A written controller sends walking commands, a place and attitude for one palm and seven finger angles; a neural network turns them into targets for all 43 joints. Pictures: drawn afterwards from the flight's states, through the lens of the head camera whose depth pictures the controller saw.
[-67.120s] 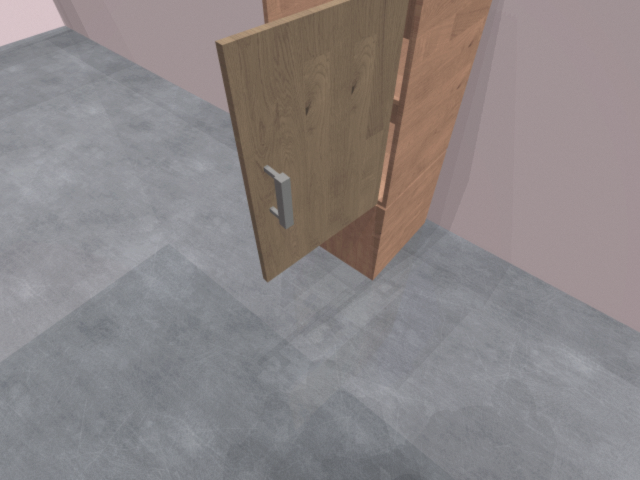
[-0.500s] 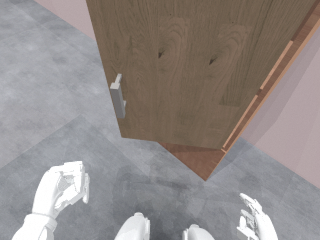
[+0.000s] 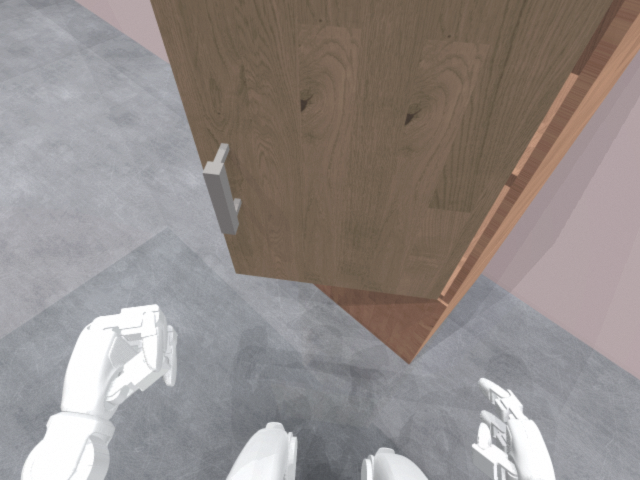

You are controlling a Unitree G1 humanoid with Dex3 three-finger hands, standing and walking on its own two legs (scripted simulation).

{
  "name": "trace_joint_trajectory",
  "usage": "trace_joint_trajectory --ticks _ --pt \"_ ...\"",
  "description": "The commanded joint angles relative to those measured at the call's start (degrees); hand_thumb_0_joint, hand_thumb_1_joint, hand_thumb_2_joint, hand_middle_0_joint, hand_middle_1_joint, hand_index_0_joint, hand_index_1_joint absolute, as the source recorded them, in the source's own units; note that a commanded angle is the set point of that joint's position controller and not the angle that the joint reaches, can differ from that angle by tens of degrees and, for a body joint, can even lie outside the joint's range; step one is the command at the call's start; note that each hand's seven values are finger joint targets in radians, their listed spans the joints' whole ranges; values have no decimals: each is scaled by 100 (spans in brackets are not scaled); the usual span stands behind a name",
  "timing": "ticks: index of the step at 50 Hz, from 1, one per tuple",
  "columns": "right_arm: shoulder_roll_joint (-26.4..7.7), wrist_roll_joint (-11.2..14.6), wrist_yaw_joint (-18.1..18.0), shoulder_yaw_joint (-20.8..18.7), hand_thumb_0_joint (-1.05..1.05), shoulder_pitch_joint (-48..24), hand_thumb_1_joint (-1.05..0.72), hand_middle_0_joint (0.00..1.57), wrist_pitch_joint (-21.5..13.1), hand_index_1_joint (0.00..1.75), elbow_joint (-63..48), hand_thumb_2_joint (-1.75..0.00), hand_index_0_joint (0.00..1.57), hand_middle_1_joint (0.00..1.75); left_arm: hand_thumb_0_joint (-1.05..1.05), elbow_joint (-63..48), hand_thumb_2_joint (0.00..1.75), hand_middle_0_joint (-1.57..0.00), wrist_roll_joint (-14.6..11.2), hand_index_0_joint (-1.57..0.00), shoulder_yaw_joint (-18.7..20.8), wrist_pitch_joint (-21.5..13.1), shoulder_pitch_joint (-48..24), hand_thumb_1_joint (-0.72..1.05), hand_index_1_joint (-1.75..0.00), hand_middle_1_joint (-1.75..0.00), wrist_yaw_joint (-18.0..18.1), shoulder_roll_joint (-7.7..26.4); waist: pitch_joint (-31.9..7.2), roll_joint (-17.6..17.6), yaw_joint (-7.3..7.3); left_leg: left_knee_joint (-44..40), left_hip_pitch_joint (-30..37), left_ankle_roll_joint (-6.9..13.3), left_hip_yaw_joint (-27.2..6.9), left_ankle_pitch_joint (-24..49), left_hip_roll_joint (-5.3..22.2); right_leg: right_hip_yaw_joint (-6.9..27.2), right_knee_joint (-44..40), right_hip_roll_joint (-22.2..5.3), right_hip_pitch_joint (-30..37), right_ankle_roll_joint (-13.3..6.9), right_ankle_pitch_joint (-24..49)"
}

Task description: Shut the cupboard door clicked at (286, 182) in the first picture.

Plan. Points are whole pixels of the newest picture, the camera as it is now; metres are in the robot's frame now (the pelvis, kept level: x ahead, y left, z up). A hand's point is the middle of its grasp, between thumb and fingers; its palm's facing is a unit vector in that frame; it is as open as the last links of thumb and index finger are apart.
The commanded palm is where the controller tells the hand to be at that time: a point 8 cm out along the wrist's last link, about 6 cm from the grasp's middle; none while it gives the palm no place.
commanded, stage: bring the fist close to the handle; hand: left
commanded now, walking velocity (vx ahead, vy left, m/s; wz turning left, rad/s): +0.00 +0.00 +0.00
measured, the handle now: (226, 190) +0.48 +0.18 +0.05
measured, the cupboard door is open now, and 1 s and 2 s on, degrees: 35 35 30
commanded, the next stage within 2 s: push the door shut along its arc in 1.24 s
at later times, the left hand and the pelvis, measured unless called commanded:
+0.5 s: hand (195, 301) +0.31 +0.18 +0.05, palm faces -0.08 -1.00 -0.01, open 3.1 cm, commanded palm +0.30 +0.23 +0.06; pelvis +0.00 +0.01 +0.01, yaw -1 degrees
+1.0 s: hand (213, 253) +0.37 +0.17 +0.06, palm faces -0.03 -1.00 -0.02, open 3.1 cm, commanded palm +0.35 +0.22 +0.06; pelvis +0.00 +0.01 +0.01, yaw -1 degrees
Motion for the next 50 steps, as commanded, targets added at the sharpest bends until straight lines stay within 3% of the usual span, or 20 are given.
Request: trace_joint_trajectory --ticks 1,5,10,14,18,19,22,24,26,28,29,31,39,42,44,47,50 --pt "-817 41 -52 -297 0 -73 -90 20 -218 30 -671 -90 20 30 0 -524 90 -130 -66 -130 317 -243 -1040 90 -150 -150 -125 683 -1001 -35 -234 -823 841 -64 -348 975 -48 966 -1255 -93 531 182 995" --pt "-861 89 -78 -291 0 -62 -90 20 -196 30 -716 -90 20 30 0 -654 90 -130 -118 -130 264 52 -1547 90 -150 -150 -268 779 -1540 69 -190 -931 1138 -26 -353 1172 -54 999 -1318 -120 858 217 1251" --pt "-818 51 -94 -257 0 -86 -90 20 -156 30 -569 -90 20 30 0 -344 90 -130 -116 -130 719 -27 -2241 90 -150 -150 46 1088 -1447 -87 -152 -973 1033 -52 -358 1205 -30 1009 -1293 -116 925 205 1299" --pt "-837 47 -21 -277 0 -40 -90 20 -96 30 -507 -90 20 30 0 211 90 -130 -58 -130 645 -89 -2188 90 -150 -150 170 903 -1372 -24 -87 -1141 1144 -69 -362 1175 -39 885 -1275 -84 847 173 1288" --pt "-900 72 19 -315 0 54 -90 20 -37 30 -451 -90 20 30 0 483 90 -130 95 -130 124 -13 -2689 90 -150 -150 85 575 -1343 3 -275 -1307 1501 -65 -411 1161 -15 702 -1285 -75 568 189 1389" --pt "-926 68 13 -329 0 100 -90 20 -29 30 -445 -90 20 30 0 544 90 -130 80 -130 192 1 -2670 90 -150 -150 73 634 -1402 -78 -255 -1312 1532 -58 -444 1208 -7 700 -1280 -60 604 182 1434" --pt "-931 75 27 -347 0 92 -90 20 -14 30 -433 -90 20 30 0 393 90 -130 101 -130 97 -88 -2979 90 -150 -150 127 571 -1539 109 -239 -1439 1891 -103 -503 1293 12 583 -1263 -64 512 146 1461" --pt "-972 51 14 -351 0 122 -90 20 7 30 -349 -90 20 30 0 490 90 -130 139 -130 341 -172 -3255 90 -150 -150 261 810 -1544 34 -244 -1447 1897 -112 -565 1285 34 549 -1213 -39 433 123 1427" --pt "-931 32 24 -338 0 87 -90 20 28 30 -255 -90 20 30 0 683 90 -130 237 -130 235 -290 -3799 90 -150 -150 429 668 -1402 -11 -336 -1466 1894 -128 -589 1126 44 523 -1191 -52 226 139 1287" --pt "-939 10 52 -341 0 112 -90 20 40 30 -196 -90 20 30 0 930 90 -130 341 -130 197 -366 -4007 90 -150 -150 562 605 -1402 82 -328 -1532 1981 -165 -670 969 54 484 -1148 -55 59 123 1143" --pt "-976 -5 55 -363 0 141 -90 20 45 30 -179 -90 20 30 0 917 90 -130 397 -130 274 -402 -4113 90 -150 -150 625 710 -1549 153 -295 -1535 2078 -173 -705 1043 61 475 -1102 -50 50 105 1189" --pt "-958 -14 95 -365 0 157 -90 20 75 30 -151 -90 20 30 0 1145 90 -130 472 -130 124 -399 -4185 90 -150 -150 666 554 -1707 198 -301 -1545 2248 -197 -694 1157 69 466 -1111 -66 43 116 1278" --pt "-990 6 119 -372 0 336 -90 20 267 30 -92 -90 20 30 0 1859 90 -130 448 -130 264 -242 -4735 90 -150 -150 581 664 -1844 -87 -312 -1495 2160 -162 -564 1545 36 528 -1223 -37 429 131 1694" --pt "-960 11 124 -367 0 340 -90 20 314 30 -9 -90 20 30 0 2170 90 -130 446 -130 270 -322 -5146 90 -150 -150 594 633 -1656 -208 -407 -1437 2013 -147 -508 1492 30 560 -1262 -53 378 157 1716" --pt "-974 -3 136 -375 0 379 -90 20 328 30 -30 -90 20 30 0 2206 90 -130 456 -130 436 -417 -5007 90 -150 -150 581 797 -1796 -56 -281 -1403 1973 -141 -460 1575 -1 606 -1222 -47 517 132 1800" --pt "-944 -4 186 -385 0 365 -90 20 376 30 -35 -90 20 30 0 2317 90 -130 473 -130 354 -500 -4870 90 -150 -150 523 688 -1850 -35 -267 -1399 2032 -142 -412 1668 -5 620 -1227 -58 554 147 1907" --pt "-961 10 190 -386 0 366 -90 20 435 30 -48 -90 20 30 0 2356 90 -130 463 -130 468 -523 -4898 90 -150 -150 444 863 -1858 -57 -277 -1374 1887 -120 -360 1658 -14 678 -1233 -67 661 163 1981"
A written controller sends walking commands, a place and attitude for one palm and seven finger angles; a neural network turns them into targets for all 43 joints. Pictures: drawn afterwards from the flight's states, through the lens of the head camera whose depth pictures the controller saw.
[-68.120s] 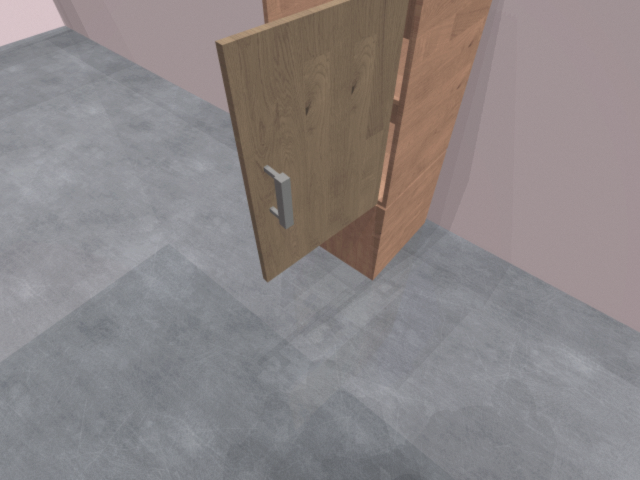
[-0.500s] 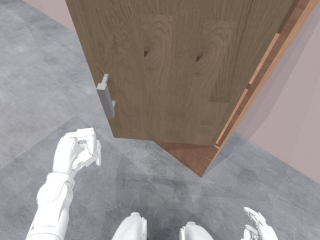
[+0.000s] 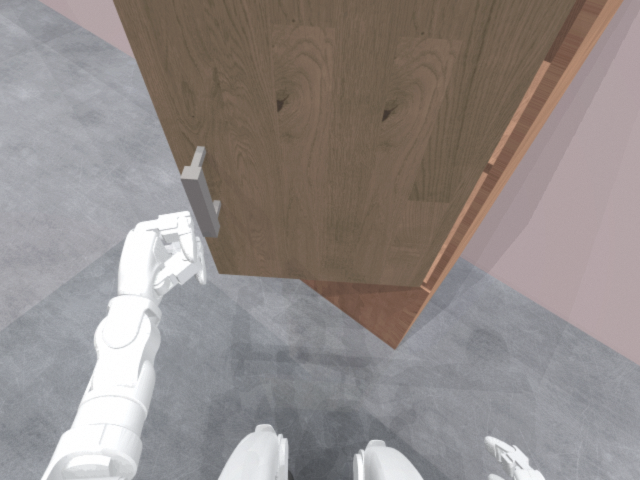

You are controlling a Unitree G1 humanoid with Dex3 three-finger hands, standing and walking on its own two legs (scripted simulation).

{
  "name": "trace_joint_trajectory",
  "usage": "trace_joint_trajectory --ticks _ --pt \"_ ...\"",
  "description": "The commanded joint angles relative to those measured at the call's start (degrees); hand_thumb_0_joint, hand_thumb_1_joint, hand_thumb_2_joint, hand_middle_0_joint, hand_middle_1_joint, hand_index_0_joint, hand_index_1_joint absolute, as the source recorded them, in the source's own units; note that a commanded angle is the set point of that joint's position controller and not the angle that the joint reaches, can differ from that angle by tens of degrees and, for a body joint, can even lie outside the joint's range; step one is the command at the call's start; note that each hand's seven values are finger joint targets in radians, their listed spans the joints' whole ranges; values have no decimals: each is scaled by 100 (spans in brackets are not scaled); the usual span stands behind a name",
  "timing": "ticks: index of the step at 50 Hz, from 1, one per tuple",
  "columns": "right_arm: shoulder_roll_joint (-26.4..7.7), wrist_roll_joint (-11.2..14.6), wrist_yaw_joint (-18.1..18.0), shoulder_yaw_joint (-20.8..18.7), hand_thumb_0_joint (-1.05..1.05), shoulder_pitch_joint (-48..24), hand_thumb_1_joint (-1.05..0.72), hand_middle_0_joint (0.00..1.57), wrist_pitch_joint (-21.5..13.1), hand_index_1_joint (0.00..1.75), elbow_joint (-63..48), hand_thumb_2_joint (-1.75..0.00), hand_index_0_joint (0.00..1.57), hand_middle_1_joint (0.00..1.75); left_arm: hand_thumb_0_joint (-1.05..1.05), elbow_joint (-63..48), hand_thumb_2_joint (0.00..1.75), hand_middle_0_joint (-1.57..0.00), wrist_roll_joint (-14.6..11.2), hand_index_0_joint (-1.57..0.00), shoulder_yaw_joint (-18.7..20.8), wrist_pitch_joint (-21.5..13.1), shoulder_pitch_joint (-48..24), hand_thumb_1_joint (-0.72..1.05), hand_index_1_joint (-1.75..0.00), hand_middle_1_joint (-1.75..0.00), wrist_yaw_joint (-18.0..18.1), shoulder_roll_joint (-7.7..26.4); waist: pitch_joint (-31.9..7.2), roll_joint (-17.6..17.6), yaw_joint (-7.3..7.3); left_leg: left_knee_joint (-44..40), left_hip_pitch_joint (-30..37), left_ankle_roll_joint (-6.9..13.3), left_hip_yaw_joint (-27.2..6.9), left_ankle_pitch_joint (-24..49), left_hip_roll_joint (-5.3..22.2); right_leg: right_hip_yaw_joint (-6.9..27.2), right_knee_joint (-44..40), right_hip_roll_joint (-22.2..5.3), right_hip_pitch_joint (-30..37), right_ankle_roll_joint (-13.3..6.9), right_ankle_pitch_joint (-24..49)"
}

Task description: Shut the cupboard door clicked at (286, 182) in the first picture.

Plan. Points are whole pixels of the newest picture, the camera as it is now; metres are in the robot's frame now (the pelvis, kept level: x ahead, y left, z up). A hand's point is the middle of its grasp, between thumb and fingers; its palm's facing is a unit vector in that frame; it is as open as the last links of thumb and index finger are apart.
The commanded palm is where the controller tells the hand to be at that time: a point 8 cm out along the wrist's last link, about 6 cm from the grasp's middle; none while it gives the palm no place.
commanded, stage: bring the fist close to the handle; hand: left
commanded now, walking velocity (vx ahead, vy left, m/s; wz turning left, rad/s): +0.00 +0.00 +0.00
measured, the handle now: (205, 193) +0.48 +0.18 +0.04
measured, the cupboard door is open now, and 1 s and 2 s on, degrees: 35 30 15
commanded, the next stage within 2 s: push the door shut along its arc in 0.24 s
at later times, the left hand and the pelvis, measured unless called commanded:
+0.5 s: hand (200, 254) +0.38 +0.17 +0.04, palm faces -0.04 -1.00 -0.03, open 3.1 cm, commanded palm +0.37 +0.22 +0.04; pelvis +0.00 -0.01 +0.00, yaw +0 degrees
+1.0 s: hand (207, 218) +0.43 +0.17 +0.05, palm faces -0.17 -0.99 -0.03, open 2.8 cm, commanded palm +0.43 +0.20 +0.04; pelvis -0.01 +0.00 -0.02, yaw +0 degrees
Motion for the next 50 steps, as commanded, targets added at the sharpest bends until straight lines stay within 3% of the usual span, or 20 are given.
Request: trace_joint_trajectory --ticks 1,3,7,11,14,15,18,23,24,27,33,34,35,38,40,42,43,45,48,50 --pt "-884 13 -50 -334 0 74 -90 20 -141 30 -641 -90 20 30 0 -1006 90 -130 -82 -130 297 -459 -1422 90 -150 -150 -107 895 -1808 -84 -5 -866 1677 -210 -614 1230 1 416 -916 -39 645 60 1563" --pt "-879 20 -70 -331 0 61 -90 20 -135 30 -626 -90 20 30 0 -1064 90 -130 -109 -130 261 -491 -1696 90 -150 -150 -129 881 -1751 -48 -59 -859 1625 -194 -617 1064 -1 444 -953 -41 603 66 1406" --pt "-890 17 -110 -345 0 46 -90 20 -162 30 -596 -90 20 30 0 -1198 90 -130 -171 -130 409 -638 -1783 90 -150 -150 -146 1027 -2007 59 2 -820 1726 -203 -613 1155 -3 482 -918 -47 712 52 1477" --pt "-890 24 -131 -332 0 68 -90 20 -184 30 -491 -90 20 30 0 -946 90 -130 -118 -130 240 -644 -2077 90 -150 -150 -199 944 -1867 104 -118 -788 1701 -193 -652 1026 13 471 -910 -51 472 66 1346" --pt "-938 21 -127 -350 0 119 -90 20 -175 30 -527 -90 20 30 0 -844 90 -130 -144 -130 378 -562 -1825 90 -150 -150 -238 1062 -2031 46 -21 -809 1756 -189 -660 1174 4 464 -897 -34 619 45 1484" --pt "-908 33 -119 -344 0 81 -90 20 -169 30 -546 -90 20 30 0 -814 90 -130 -155 -130 293 -523 -1769 90 -150 -150 -264 936 -2045 48 -28 -812 1753 -193 -622 1169 1 469 -912 -55 623 69 1503" --pt "-911 42 -122 -322 0 86 -90 20 -117 30 -557 -90 20 30 0 -650 90 -130 -172 -130 479 -454 -1860 90 -150 -150 -283 1165 -1868 -105 -9 -810 1489 -181 -594 1034 -11 529 -970 -62 746 77 1405" --pt "-917 42 -160 -304 0 117 -90 20 -132 30 -447 -90 20 30 0 -510 90 -130 -62 -130 236 -566 -2940 90 -150 -150 -392 1136 -1812 86 -265 -702 1600 -171 -676 907 17 514 -907 -57 335 76 1250" --pt "-954 29 -177 -317 0 170 -90 20 -151 30 -417 -90 20 30 0 -593 90 -130 -73 -130 348 -621 -3153 90 -150 -150 -404 1288 -1961 185 -249 -676 1734 -173 -727 1003 28 491 -847 -44 299 45 1301" --pt "-949 36 -152 -321 0 209 -90 20 -167 30 -369 -90 20 30 0 -297 90 -130 -111 -130 252 -620 -3132 90 -150 -150 -509 1130 -2223 217 -225 -665 1992 -207 -768 1221 35 434 -804 -34 262 38 1436" --pt "-985 68 -113 -286 0 339 -90 20 -17 30 -374 -90 20 30 0 592 90 -130 -105 -130 590 -324 -3118 90 -150 -150 -783 1551 -2030 -160 -181 -577 1358 -156 -666 1266 -2 545 -814 -51 584 65 1661" --pt "-1013 64 -120 -292 0 348 -90 20 -3 30 -398 -90 20 30 0 528 90 -130 -107 -130 722 -336 -3221 90 -150 -150 -814 1744 -2097 14 -148 -553 1394 -154 -666 1344 -2 550 -762 -43 580 41 1724" --pt "-973 72 -106 -272 0 327 -90 20 5 30 -403 -90 20 30 0 574 90 -130 -118 -130 522 -322 -3319 90 -150 -150 -877 1506 -2110 26 -222 -545 1404 -149 -656 1306 -9 554 -777 -59 527 59 1692" --pt "-994 93 -120 -266 0 375 -90 20 34 30 -351 -90 20 30 0 852 90 -130 -125 -130 470 -355 -3930 90 -150 -150 -987 1542 -1796 -53 -372 -509 1205 -133 -696 917 2 566 -841 -46 271 52 1230" --pt "-1031 85 -136 -275 0 404 -90 20 10 30 -289 -90 20 30 0 862 90 -130 -108 -130 535 -443 -4313 90 -150 -150 -1033 1699 -1995 161 -404 -441 1345 -137 -738 916 15 575 -784 -47 112 32 1158" --pt "-1044 87 -126 -296 0 471 -90 20 -13 30 -246 -90 20 30 0 871 90 -130 -125 -130 355 -487 -4547 90 -150 -150 -1101 1505 -2217 240 -473 -439 1624 -141 -819 996 26 502 -741 -28 -87 17 1139" --pt "-1076 86 -126 -298 0 503 -90 20 -11 30 -228 -90 20 30 0 983 90 -130 -104 -130 422 -492 -4549 90 -150 -150 -1122 1621 -2235 262 -436 -451 1648 -156 -854 980 35 477 -725 -20 -131 0 1079" --pt "-1103 84 -118 -307 0 557 -90 20 -30 30 -170 -90 20 30 0 1029 90 -130 -94 -130 316 -500 -4871 90 -150 -150 -1166 1564 -2386 414 -533 -426 1824 -155 -927 1005 49 436 -675 -7 -369 0 1042" --pt "-1151 88 -126 -309 0 650 -90 20 -30 30 -84 -90 20 30 0 1256 90 -130 -24 -130 324 -440 -5251 90 -150 -150 -1184 1690 -2329 294 -642 -415 1764 -142 -1000 900 69 406 -672 13 -509 -5 914" --pt "-1173 85 -127 -307 0 680 -90 20 -37 30 -49 -90 20 30 0 1358 90 -130 23 -130 248 -425 -5433 90 -150 -150 -1197 1661 -2364 455 -685 -424 1872 -156 -1054 843 86 371 -636 16 -726 -18 848"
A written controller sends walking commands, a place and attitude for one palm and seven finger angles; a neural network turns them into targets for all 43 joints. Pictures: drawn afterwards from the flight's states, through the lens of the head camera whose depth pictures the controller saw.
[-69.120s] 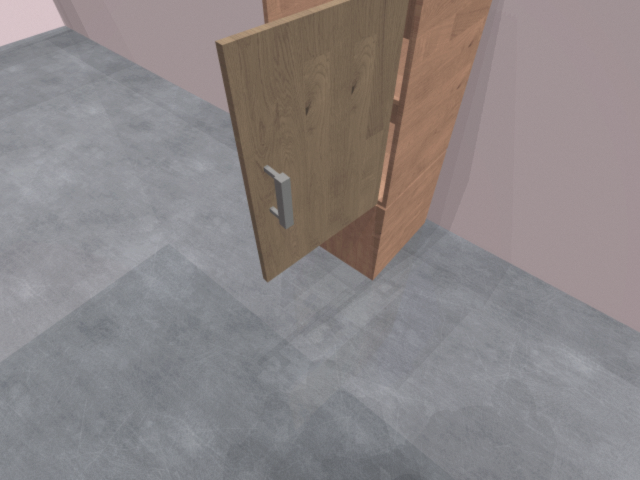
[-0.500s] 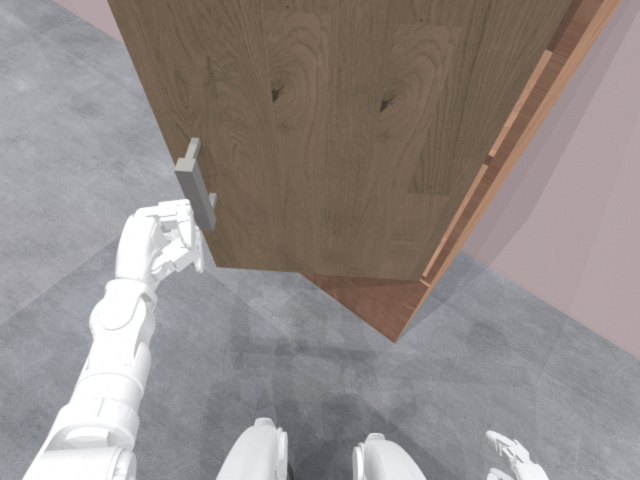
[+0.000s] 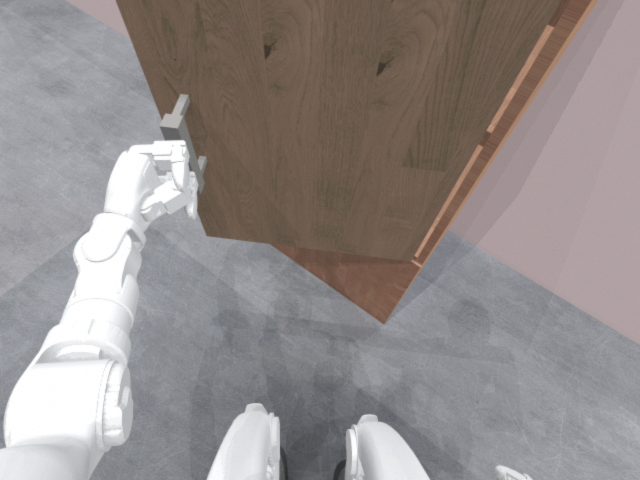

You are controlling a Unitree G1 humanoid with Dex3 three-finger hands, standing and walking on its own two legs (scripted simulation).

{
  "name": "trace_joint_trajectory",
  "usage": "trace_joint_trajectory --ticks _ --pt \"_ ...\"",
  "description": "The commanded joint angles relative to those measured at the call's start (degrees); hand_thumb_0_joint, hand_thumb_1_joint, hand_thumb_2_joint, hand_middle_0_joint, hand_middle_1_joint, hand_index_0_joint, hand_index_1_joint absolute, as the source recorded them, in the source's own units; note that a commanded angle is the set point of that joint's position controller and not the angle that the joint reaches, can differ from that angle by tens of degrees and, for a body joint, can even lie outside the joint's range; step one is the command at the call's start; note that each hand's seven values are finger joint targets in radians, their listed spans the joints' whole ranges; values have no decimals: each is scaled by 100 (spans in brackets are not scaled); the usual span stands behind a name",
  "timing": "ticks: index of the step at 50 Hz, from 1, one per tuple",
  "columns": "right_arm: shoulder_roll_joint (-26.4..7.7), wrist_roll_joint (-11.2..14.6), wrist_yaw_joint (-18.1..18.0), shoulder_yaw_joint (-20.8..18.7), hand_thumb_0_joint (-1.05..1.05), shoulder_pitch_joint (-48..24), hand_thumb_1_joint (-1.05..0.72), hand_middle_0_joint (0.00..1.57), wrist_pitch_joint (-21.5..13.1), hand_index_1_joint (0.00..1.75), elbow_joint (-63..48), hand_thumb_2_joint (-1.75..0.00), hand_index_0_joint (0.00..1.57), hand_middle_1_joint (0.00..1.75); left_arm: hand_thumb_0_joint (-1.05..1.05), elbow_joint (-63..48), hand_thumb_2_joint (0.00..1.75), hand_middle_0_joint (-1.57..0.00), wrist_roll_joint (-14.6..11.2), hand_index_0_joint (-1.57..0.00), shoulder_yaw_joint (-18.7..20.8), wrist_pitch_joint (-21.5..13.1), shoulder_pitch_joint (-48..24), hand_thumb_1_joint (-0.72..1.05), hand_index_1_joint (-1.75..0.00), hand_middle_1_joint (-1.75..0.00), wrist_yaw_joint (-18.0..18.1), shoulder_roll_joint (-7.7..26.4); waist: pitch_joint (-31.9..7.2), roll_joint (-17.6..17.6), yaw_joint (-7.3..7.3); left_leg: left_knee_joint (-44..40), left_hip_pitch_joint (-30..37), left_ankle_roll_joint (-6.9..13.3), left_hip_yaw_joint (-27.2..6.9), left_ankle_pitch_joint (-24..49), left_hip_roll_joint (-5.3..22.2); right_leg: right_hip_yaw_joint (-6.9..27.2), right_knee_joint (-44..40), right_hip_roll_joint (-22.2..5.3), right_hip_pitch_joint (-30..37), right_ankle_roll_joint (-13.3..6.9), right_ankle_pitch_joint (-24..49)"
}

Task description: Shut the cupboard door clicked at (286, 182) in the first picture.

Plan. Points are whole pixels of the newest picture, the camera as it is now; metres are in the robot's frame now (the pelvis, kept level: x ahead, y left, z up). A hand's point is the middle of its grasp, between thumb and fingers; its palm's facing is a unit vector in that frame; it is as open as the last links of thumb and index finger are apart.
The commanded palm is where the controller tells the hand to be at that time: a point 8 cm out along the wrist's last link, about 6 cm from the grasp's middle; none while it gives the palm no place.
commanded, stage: push the door shut along its arc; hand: left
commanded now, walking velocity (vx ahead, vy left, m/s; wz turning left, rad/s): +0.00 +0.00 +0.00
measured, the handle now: (189, 146) +0.53 +0.18 +0.06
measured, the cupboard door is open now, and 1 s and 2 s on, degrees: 30 15 12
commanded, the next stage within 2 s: pull the fist back off the door in 1.22 s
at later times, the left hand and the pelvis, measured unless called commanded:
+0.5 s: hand (219, 150) +0.52 +0.14 +0.06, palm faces -0.31 -0.95 -0.05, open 3.4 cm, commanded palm +0.53 +0.16 +0.06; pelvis +0.00 +0.01 -0.02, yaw -1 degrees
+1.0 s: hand (270, 117) +0.57 +0.07 +0.07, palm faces -0.39 -0.92 -0.02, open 3.1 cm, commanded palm +0.58 +0.11 +0.06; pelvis +0.02 +0.00 -0.02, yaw -3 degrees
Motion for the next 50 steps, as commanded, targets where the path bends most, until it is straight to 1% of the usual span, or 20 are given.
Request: trace_joint_trajectory --ticks 1,4,5,6,7,8,10,11,12,15,21,27,28,29,31,32,37,41,47,50 --pt "-1021 -13 -64 -343 0 541 -90 20 -192 30 -351 -90 20 30 0 -991 90 -130 15 -130 -172 -288 -3183 90 -150 -150 -76 688 -2366 451 -497 -899 2662 -157 -924 768 64 527 -1025 6 -182 19 818" --pt "-1085 -37 -64 -338 0 657 -90 20 -208 30 -319 -90 20 30 0 -852 90 -130 66 -130 -50 -272 -3511 90 -150 -150 -64 931 -2372 459 -543 -897 2659 -153 -1008 689 72 487 -975 30 -299 -13 736" --pt "-1082 -32 -48 -334 0 632 -90 20 -218 30 -307 -90 20 30 0 -765 90 -130 105 -130 -136 -258 -3530 90 -150 -150 -71 839 -2411 577 -532 -914 2721 -176 -1038 640 81 482 -954 18 -418 -13 706" --pt "-1080 -40 -41 -335 0 661 -90 20 -229 30 -289 -90 20 30 0 -762 90 -130 115 -130 -257 -245 -3720 90 -150 -150 -77 718 -2449 543 -621 -895 2731 -169 -1081 585 90 469 -932 19 -500 -2 694" --pt "-1105 -49 -42 -342 0 699 -90 20 -238 30 -262 -90 20 30 0 -652 90 -130 133 -130 -111 -225 -3714 90 -150 -150 -67 881 -2464 520 -605 -862 2724 -171 -1087 632 104 469 -922 27 -515 -10 714" --pt "-1097 -45 -29 -328 0 721 -90 20 -241 30 -266 -90 20 30 0 -554 90 -130 153 -130 -261 -182 -3769 90 -150 -150 -94 738 -2424 426 -679 -852 2652 -156 -1087 577 94 467 -934 32 -539 2 679" --pt "-1140 -56 -27 -316 0 768 -90 20 -253 30 -252 -90 20 30 0 -413 90 -130 190 -130 -82 -169 -3904 90 -150 -150 -111 996 -2428 532 -659 -833 2645 -173 -1132 595 117 441 -866 39 -647 -17 662" --pt "-1124 -55 -17 -306 0 778 -90 20 -259 30 -240 -90 20 30 0 -375 90 -130 200 -130 -253 -130 -4087 90 -150 -150 -123 832 -2385 600 -763 -807 2613 -159 -1120 553 105 451 -880 39 -736 -10 649" --pt "-1147 -55 -19 -312 0 820 -90 20 -267 30 -220 -90 20 30 0 -364 90 -130 214 -130 -186 -109 -4203 90 -150 -150 -130 925 -2417 513 -780 -779 2598 -155 -1139 495 122 449 -865 40 -766 -3 627" --pt "-1179 -71 -8 -323 0 911 -90 20 -294 30 -221 -90 20 30 0 -333 90 -130 257 -130 -139 -74 -4314 90 -150 -150 -198 1020 -2692 767 -765 -743 2875 -184 -1231 787 147 410 -777 45 -938 -31 756" --pt "-1174 -98 25 -310 0 1049 -90 20 -291 30 -137 -90 20 30 0 -229 90 -130 337 -130 -463 133 -4867 90 -150 -150 -256 738 -2633 930 -993 -664 3061 -193 -1357 909 197 339 -720 54 -1355 -16 828" --pt "-1217 -142 19 -286 0 1240 -90 20 -281 30 -134 -90 20 30 0 -93 90 -130 381 -130 -61 328 -5169 90 -150 -150 -216 1215 -2898 878 -1016 -515 3027 -178 -1361 1278 212 303 -613 91 -1316 -35 965" --pt "-1211 -166 27 -286 0 1272 -90 20 -282 30 -131 -90 20 30 0 -179 90 -130 409 -130 75 322 -5218 90 -150 -150 -188 1380 -3066 1035 -966 -454 3032 -178 -1299 1451 195 327 -598 93 -1233 -39 1029" --pt "-1197 -182 43 -300 0 1328 -90 20 -294 30 -121 -90 20 30 0 -272 90 -130 452 -130 -27 291 -5338 90 -150 -150 -184 1284 -3191 1077 -1012 -426 3183 -185 -1348 1669 205 309 -546 102 -1330 -35 1113" --pt "-1187 -204 77 -309 0 1355 -90 20 -265 30 -117 -90 20 30 0 -306 90 -130 525 -130 30 285 -5215 90 -150 -150 -178 1357 -3318 1229 -926 -393 3340 -235 -1370 1936 228 301 -520 109 -1314 -39 1207" --pt "-1184 -205 85 -326 0 1367 -90 20 -249 30 -110 -90 20 30 0 -308 90 -130 553 -130 0 295 -5216 90 -150 -150 -185 1330 -3350 1190 -963 -364 3363 -224 -1343 2008 231 314 -543 117 -1299 -31 1262" --pt "-1172 -202 78 -302 0 1444 -90 20 -161 30 -139 -90 20 30 0 -8 90 -130 617 -130 254 502 -5207 90 -150 -150 -197 1620 -3132 844 -1007 -252 2814 -148 -1123 2042 192 348 -586 170 -920 -5 1412" --pt "-1156 -240 76 -298 0 1492 -90 20 -157 30 -144 -90 20 30 0 -130 90 -130 631 -130 389 521 -5352 90 -150 -150 -211 1779 -3332 948 -992 -136 2751 -113 -1025 2294 165 390 -542 189 -751 -3 1621" --pt "-1128 -240 42 -268 0 1529 -90 20 -132 30 -157 -90 20 30 0 116 90 -130 714 -130 607 605 -5269 90 -150 -150 -335 2151 -3261 719 -986 29 2123 -52 -792 2227 123 498 -511 204 -307 32 1880" --pt "-1109 -241 31 -272 0 1524 -90 20 -143 30 -135 -90 20 30 0 207 90 -130 750 -130 423 677 -5376 90 -150 -150 -414 1983 -3179 754 -1061 104 2025 -29 -733 2201 119 542 -523 206 -340 47 1930"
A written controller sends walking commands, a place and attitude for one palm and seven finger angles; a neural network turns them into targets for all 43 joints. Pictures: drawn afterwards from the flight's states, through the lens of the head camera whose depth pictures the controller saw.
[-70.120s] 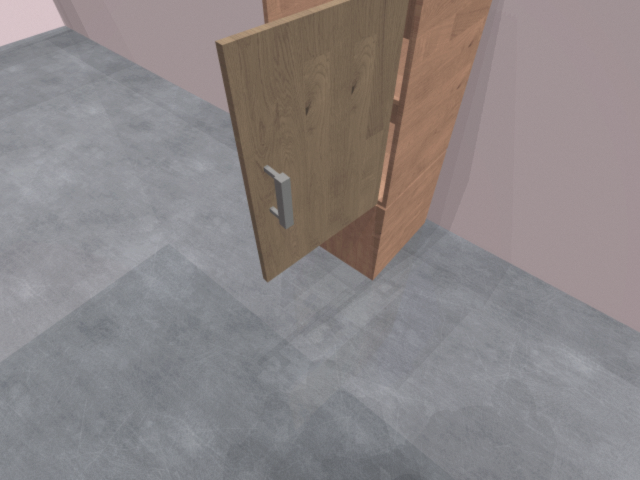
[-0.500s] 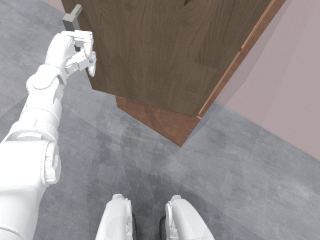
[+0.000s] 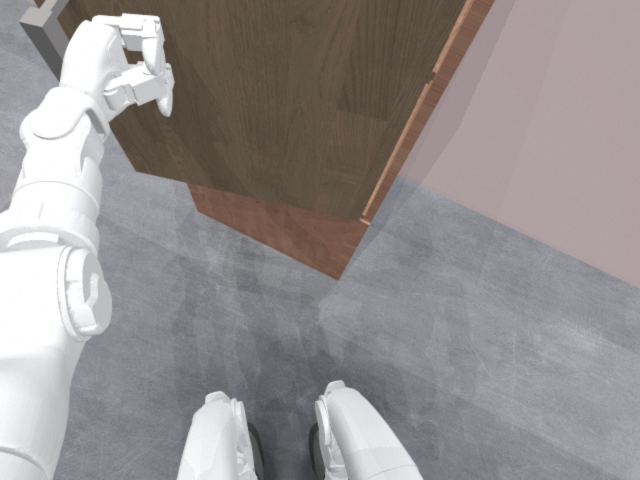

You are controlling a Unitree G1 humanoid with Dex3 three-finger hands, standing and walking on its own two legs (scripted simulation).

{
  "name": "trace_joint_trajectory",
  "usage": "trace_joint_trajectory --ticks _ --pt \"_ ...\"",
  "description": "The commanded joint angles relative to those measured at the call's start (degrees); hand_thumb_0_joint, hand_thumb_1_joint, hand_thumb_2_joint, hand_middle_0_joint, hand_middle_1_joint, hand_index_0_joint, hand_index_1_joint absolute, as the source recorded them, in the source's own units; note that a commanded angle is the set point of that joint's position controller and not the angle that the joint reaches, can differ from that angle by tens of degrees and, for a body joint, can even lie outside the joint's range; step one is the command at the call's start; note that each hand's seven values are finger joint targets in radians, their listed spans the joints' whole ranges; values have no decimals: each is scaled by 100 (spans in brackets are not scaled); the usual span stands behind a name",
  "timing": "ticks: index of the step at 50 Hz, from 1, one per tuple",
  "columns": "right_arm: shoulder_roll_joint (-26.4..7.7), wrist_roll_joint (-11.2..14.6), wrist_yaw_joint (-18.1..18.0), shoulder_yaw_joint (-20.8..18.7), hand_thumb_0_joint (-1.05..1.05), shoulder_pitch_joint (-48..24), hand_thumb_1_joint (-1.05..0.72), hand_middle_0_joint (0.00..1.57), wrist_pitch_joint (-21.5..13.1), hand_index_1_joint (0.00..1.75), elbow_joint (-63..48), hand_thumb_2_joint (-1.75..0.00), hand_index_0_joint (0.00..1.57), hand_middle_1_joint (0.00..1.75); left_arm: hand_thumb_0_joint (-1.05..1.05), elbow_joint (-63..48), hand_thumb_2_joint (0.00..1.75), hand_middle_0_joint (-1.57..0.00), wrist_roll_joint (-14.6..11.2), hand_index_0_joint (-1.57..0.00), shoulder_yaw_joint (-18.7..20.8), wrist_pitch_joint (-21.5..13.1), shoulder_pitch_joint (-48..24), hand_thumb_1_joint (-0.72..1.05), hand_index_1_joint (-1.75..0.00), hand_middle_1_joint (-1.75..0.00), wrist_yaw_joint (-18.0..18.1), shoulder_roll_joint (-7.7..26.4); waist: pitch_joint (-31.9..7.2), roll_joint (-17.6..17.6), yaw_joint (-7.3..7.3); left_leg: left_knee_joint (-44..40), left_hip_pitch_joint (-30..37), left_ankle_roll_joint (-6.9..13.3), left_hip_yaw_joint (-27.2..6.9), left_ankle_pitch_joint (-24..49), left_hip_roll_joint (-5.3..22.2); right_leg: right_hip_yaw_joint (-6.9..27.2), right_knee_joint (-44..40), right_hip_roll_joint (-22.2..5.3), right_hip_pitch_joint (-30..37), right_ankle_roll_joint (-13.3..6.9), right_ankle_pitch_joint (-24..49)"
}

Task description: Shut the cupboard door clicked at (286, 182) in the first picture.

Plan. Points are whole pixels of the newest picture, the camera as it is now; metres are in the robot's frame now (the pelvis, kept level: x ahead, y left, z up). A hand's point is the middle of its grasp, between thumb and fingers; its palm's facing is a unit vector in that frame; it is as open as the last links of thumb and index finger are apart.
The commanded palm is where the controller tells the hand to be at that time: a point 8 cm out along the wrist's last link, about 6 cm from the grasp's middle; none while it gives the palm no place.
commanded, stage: push the door shut along its arc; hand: left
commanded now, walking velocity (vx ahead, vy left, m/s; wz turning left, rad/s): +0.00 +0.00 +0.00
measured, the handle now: (77, 57) +0.60 +0.20 +0.08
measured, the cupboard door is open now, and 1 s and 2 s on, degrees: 15 12 12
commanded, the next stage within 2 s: pull the fist back off the door in 0.22 s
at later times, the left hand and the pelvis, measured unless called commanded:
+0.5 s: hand (165, 66) +0.58 +0.10 +0.09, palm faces +0.03 -0.99 +0.11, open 3.0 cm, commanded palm +0.55 +0.12 +0.08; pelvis -0.01 -0.01 -0.01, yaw +1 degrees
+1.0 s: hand (172, 123) +0.51 +0.10 +0.07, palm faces +0.05 -1.00 -0.04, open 3.1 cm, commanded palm +0.48 +0.13 +0.08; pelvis +0.01 -0.01 +0.03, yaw +2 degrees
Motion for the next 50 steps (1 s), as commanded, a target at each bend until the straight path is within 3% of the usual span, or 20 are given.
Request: trace_joint_trajectory --ticks 1,6,10,16,17,18,20,23,24,26,28,30,32,33,34,36,40,44,48,50 --pt "-1179 -17 -110 -409 0 1078 -90 20 -64 30 -143 -90 20 30 0 -1096 90 -130 -69 -130 79 -250 -2799 90 -150 -150 -94 1164 -3213 474 -180 -398 3037 12 -754 2477 -115 486 -971 6 856 103 2140" --pt "-1186 -10 -194 -405 0 1059 -90 20 -131 30 -8 -90 20 30 0 -1113 90 -130 -132 -130 -156 -120 -3234 90 -150 -150 -298 1044 -3247 484 -318 -232 2856 61 -678 2356 -137 585 -1005 -7 904 124 2164" --pt "-1187 -19 -263 -388 0 1003 -90 20 -267 30 147 -90 20 30 0 -1127 90 -130 -212 -130 -366 -22 -3716 90 -150 -150 -403 845 -3259 762 -418 -118 2911 78 -682 2319 -133 602 -975 -13 650 126 2020" --pt "-1211 -64 -343 -355 0 933 -90 20 -447 30 337 -90 20 30 0 -1060 90 -130 -228 -130 -568 163 -4090 90 -150 -150 -450 640 -3297 857 -558 -5 2986 104 -700 2226 -131 543 -957 9 364 117 1772" --pt "-1043 -96 -235 -281 0 1375 -90 20 -430 30 19 -90 20 30 0 -1067 90 -130 -588 -130 706 275 -4045 90 -150 -150 680 1097 -3234 788 -292 -185 2753 22 -842 2170 3 523 -1024 -20 501 80 1738" --pt "-1010 -143 -107 -291 0 1328 -90 20 -410 30 -12 -90 20 30 0 -931 90 -130 -432 -130 455 308 -3788 90 -150 -150 1218 730 -3279 849 -296 -247 2687 -27 -826 2194 -13 552 -999 -37 588 96 1739" --pt "-972 -261 66 -367 0 1405 -90 20 -360 30 -16 -90 20 30 0 -1018 90 -130 -357 -130 430 223 -3531 90 -150 -150 1852 249 -3407 812 -283 -287 2920 -63 -875 2350 -14 455 -905 -50 435 134 1762" --pt "-908 -452 306 -426 0 1449 -90 20 -288 30 -126 -90 20 30 0 -1604 90 -130 64 -130 532 -266 -3343 90 -150 -150 2934 163 -3665 1015 -67 -363 2980 -117 -819 2307 -41 488 -924 -94 638 167 1829" --pt "-917 -503 388 -453 0 1497 -90 20 -267 30 -109 -90 20 30 0 -1737 90 -130 376 -130 563 -519 -3318 90 -150 -150 3222 317 -3808 957 -50 -355 3088 -114 -847 2432 -39 427 -852 -63 595 170 1911" --pt "-925 -554 537 -523 0 1535 -90 20 -164 30 -62 -90 20 30 0 -1807 90 -130 879 -130 99 -827 -3247 90 -150 -150 3450 64 -3782 1062 -174 -421 3333 -127 -843 2467 -34 404 -901 -53 506 184 1936" --pt "-959 -519 599 -576 0 1543 -90 20 -59 30 -52 -90 20 30 0 -1749 90 -130 1050 -130 -134 -956 -3140 90 -150 -150 3394 -40 -3669 935 -249 -577 3319 -127 -795 2171 -68 455 -1079 -53 781 190 1888" --pt "-1003 -443 562 -586 0 1524 -90 20 24 30 -63 -90 20 30 0 -1525 90 -130 880 -130 -45 -916 -3092 90 -150 -150 3184 37 -3544 622 -283 -696 3084 -99 -750 1859 -118 525 -1239 -46 1146 206 1823" --pt "-998 -353 488 -531 0 1461 -90 20 67 30 -102 -90 20 30 0 -1159 90 -130 584 -130 260 -747 -2951 90 -150 -150 3013 287 -3236 173 -243 -784 2402 -67 -622 1372 -181 722 -1474 -69 1715 237 1591" --pt "-978 -330 444 -506 0 1430 -90 20 70 30 -148 -90 20 30 0 -1139 90 -130 434 -130 413 -696 -2867 90 -150 -150 2960 373 -3180 32 -197 -797 2087 -56 -556 1288 -205 886 -1567 -116 2052 251 1600" --pt "-982 -316 402 -479 0 1448 -90 20 66 30 -174 -90 20 30 0 -1161 90 -130 332 -130 767 -731 -2717 90 -150 -150 2948 706 -3254 22 -25 -840 2000 -61 -535 1313 -206 929 -1548 -119 2253 232 1662" --pt "-890 -322 389 -445 0 1375 -90 20 40 30 -234 -90 20 30 0 -1272 90 -130 253 -130 772 -894 -2440 90 -150 -150 2938 602 -3249 59 94 -887 1982 -64 -500 1472 -220 954 -1512 -151 2418 233 1944" --pt "-814 -367 482 -500 0 1370 -90 20 53 30 -252 -90 20 30 0 -1387 90 -130 439 -130 408 -1366 -1351 90 -150 -150 2945 13 -3081 60 254 -1021 2504 -79 -458 1980 -221 730 -1386 -111 2231 244 2551" --pt "-846 -308 509 -601 0 1364 -90 20 197 30 -273 -90 20 30 0 -1179 90 -130 355 -130 6 -1282 -520 90 -150 -150 2799 -662 -2670 -270 258 -1211 2645 -86 -388 1906 -268 686 -1550 -124 2227 264 2584" --pt "-835 -223 460 -675 0 1115 -90 20 279 30 -350 -90 20 30 0 -1867 90 -130 5 -130 -353 -1307 -634 90 -150 -150 2710 -1204 -2644 -241 253 -1309 3050 -106 -375 1848 -294 657 -1725 -156 2175 264 2440" --pt "-831 -238 421 -722 0 1024 -90 20 250 30 -315 -90 20 30 0 -2528 90 -130 -84 -130 -454 -1586 -936 90 -150 -150 2793 -1312 -2936 76 266 -1312 3691 -128 -453 2192 -267 554 -1638 -145 1953 229 2575"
